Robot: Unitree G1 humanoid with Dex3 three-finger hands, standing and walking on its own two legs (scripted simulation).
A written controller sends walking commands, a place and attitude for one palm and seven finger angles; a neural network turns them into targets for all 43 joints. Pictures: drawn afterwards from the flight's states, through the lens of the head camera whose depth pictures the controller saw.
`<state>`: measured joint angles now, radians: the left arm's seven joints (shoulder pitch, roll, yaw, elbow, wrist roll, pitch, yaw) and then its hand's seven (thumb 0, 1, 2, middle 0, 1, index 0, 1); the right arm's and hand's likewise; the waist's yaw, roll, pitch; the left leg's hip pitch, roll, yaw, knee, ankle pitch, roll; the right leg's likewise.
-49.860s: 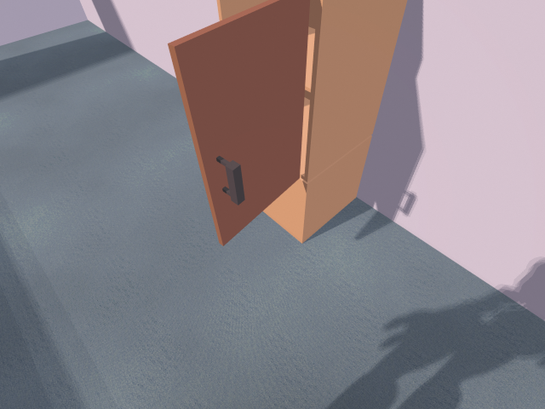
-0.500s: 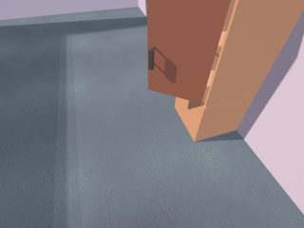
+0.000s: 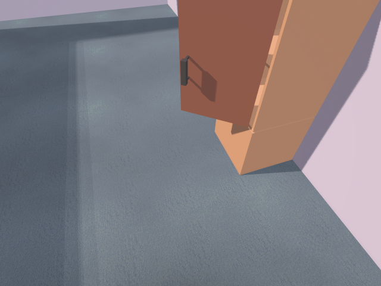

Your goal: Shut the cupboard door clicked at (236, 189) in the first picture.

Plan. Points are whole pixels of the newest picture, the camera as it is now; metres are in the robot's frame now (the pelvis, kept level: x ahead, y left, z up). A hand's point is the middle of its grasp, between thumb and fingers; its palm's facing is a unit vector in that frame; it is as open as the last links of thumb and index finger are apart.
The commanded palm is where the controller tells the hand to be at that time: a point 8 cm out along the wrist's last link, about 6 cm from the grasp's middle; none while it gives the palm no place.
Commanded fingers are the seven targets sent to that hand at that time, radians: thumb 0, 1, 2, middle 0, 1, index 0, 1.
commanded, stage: look to check the result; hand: left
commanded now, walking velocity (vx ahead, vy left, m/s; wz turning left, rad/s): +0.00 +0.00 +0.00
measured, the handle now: (185, 70) +0.99 +0.07 -0.08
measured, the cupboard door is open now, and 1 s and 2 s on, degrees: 50 50 50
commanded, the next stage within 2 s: walk to a spot facing it in 0.46 s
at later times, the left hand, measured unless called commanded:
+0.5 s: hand out of the picture +0.03 +0.19 -0.17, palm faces +0.01 -0.97 -0.25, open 7.4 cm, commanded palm none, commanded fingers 0.00 0.90 0.90 -0.20 -0.30 -0.20 -0.30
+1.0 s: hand out of the picture +0.04 +0.21 -0.20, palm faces +0.18 -0.95 -0.24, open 7.4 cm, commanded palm none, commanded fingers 0.00 0.90 0.90 -0.20 -0.30 -0.20 -0.30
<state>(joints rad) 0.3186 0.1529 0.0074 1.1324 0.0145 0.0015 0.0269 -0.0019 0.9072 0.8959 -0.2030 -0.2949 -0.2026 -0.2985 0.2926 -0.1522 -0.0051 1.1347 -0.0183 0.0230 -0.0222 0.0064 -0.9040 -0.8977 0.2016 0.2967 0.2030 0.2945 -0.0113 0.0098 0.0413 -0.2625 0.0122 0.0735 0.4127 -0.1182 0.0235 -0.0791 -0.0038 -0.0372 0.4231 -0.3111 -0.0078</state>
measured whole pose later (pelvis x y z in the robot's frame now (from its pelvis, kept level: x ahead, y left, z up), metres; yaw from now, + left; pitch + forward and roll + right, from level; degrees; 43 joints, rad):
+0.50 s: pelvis +0.02 -0.01 +0.00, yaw +0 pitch -2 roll +0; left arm 0.24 0.21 0.01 1.13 0.02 -0.01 0.02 0.00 0.91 0.90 -0.20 -0.30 -0.20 -0.30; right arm 0.17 -0.23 -0.01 1.12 -0.02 0.01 -0.02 0.01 -0.90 -0.90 0.20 0.30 0.20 0.29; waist 0.00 0.01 0.05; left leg -0.23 0.03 0.06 0.40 -0.14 0.00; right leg -0.03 0.01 -0.04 0.37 -0.31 -0.02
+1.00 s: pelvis +0.02 +0.01 -0.02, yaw +11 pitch -2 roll +0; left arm 0.21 0.22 0.05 0.97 0.02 0.06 0.02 0.00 0.91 0.90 -0.21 -0.30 -0.20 -0.30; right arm 0.23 -0.19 -0.03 0.97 -0.03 0.04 0.00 0.01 -0.90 -0.90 0.20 0.30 0.20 0.29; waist -0.03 -0.02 0.14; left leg -0.38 -0.02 0.06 0.68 -0.28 0.06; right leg -0.33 -0.05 -0.07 1.07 -0.57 0.02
